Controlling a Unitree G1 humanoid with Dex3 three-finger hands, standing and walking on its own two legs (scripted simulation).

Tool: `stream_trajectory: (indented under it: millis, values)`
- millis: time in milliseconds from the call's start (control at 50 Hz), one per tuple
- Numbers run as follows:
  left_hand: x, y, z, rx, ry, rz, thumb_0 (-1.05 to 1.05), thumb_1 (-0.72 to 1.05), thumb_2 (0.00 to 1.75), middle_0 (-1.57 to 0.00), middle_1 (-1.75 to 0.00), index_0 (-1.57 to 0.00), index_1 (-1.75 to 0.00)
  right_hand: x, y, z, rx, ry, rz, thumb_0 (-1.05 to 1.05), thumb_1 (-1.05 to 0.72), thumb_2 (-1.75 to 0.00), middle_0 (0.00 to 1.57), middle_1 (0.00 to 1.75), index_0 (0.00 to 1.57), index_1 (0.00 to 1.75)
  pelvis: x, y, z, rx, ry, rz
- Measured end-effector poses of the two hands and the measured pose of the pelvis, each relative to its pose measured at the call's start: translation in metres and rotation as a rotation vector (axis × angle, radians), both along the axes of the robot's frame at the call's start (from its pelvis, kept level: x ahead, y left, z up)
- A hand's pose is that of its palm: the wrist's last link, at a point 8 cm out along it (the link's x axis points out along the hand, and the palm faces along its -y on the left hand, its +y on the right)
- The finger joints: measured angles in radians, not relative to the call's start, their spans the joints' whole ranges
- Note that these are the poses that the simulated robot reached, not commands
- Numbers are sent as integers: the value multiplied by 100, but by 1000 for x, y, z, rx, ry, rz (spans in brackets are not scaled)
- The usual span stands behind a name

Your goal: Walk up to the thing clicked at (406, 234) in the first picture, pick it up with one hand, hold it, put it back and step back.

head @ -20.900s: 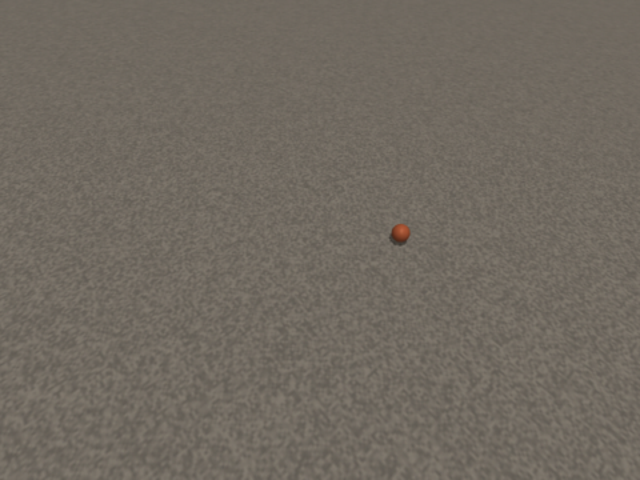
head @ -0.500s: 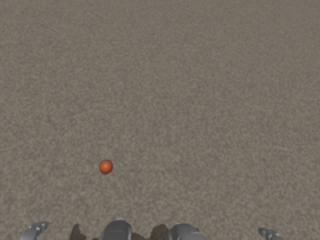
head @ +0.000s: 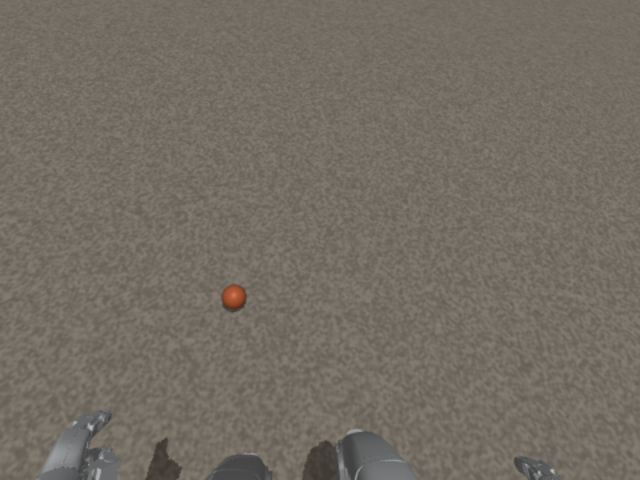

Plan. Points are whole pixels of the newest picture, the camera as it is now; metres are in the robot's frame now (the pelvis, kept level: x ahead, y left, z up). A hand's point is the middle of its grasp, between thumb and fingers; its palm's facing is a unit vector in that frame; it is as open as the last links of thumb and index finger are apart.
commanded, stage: walk up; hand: left
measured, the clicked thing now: (234, 296) +0.66 +0.23 -0.72
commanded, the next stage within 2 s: stand in 1.24 s
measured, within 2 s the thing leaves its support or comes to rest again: neither
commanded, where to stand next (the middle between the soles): +0.28 +0.01 m, yaw -1 degrees
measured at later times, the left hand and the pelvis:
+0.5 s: hand out of the picture -0.03 +0.25 -0.14, palm faces +0.02 -0.93 -0.37, open 7.4 cm; pelvis -0.08 -0.02 +0.01, yaw -1 degrees
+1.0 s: hand out of the picture +0.04 +0.25 -0.14, palm faces +0.04 -0.94 -0.33, open 7.4 cm; pelvis -0.06 -0.01 +0.01, yaw +0 degrees
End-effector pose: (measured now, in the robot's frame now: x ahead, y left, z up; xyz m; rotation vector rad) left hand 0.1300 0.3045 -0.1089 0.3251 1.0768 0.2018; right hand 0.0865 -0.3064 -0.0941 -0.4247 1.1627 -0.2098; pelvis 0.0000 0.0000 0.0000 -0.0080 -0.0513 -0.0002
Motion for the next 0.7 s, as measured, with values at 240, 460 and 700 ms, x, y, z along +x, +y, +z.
stream_trajectory:
  millis: [240, 460, 700]
  values:
    - [-119, -16, -6, 17, 136, -19, 0, 90, 90, -21, -30, -20, -30, -58, -38, 10, -4, -117, -37, 0, -90, -90, 20, 30, 20, 30, -62, -26, -2, -19, -4, -83]
    - [-170, -20, 11, 17, 117, 53, 1, 90, 90, -21, -30, -21, -30, -130, -37, -12, 51, 64, -69, 1, -91, -90, 20, 30, 20, 30, -78, -24, 6, -4, -5, -23]
    - [-132, -16, 10, 6, 55, 24, 0, 90, 90, -21, -30, -20, -30, -119, -7, -7, 105, 17, -65, 1, -90, -90, 20, 30, 20, 30, -81, -23, 11, -8, -3, -22]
